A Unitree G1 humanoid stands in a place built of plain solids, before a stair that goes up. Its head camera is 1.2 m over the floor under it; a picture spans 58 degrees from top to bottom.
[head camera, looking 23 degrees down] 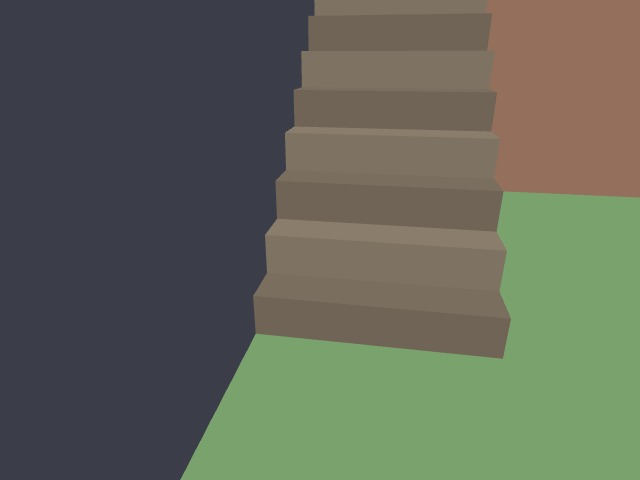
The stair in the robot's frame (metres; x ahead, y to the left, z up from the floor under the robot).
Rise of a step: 0.20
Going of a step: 0.23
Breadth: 1.11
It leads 10 degrees to the right of straight ahead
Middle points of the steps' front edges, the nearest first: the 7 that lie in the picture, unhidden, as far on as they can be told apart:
1.61 -0.24 0.21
1.83 -0.28 0.41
2.06 -0.32 0.62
2.29 -0.36 0.82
2.51 -0.39 1.03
2.74 -0.43 1.23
2.96 -0.47 1.44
